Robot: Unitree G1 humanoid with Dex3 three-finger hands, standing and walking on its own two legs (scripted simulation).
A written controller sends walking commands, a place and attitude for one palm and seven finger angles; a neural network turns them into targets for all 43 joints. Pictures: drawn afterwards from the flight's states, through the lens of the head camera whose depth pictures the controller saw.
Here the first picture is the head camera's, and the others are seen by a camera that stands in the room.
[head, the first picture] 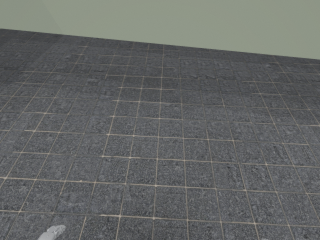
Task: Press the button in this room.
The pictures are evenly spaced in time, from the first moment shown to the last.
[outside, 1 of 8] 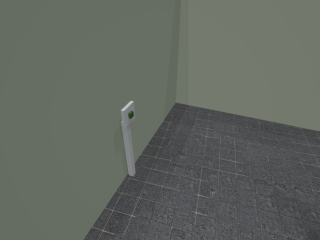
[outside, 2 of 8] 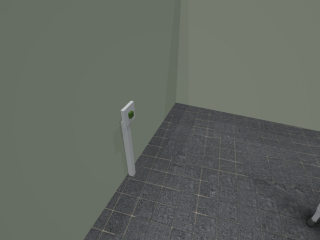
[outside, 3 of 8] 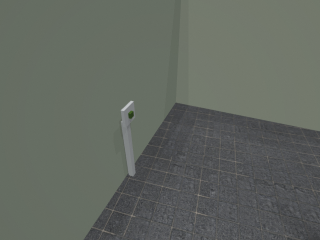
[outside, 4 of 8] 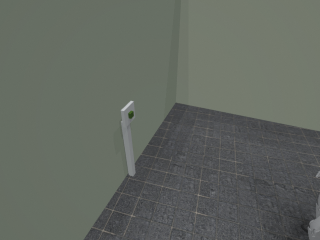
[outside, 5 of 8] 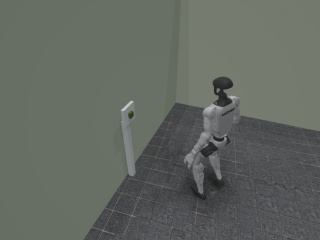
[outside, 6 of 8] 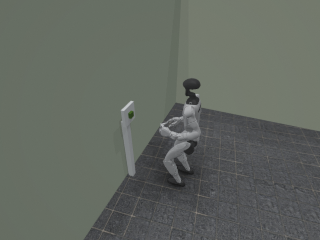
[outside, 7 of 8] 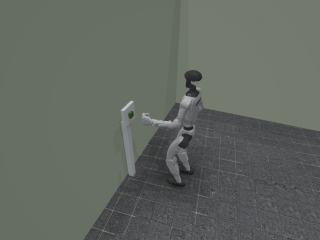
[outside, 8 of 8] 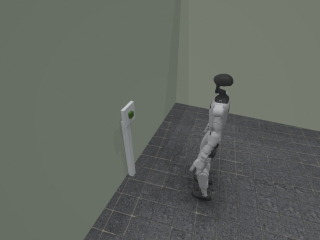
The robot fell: no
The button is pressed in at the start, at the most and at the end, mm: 0 14 0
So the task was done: yes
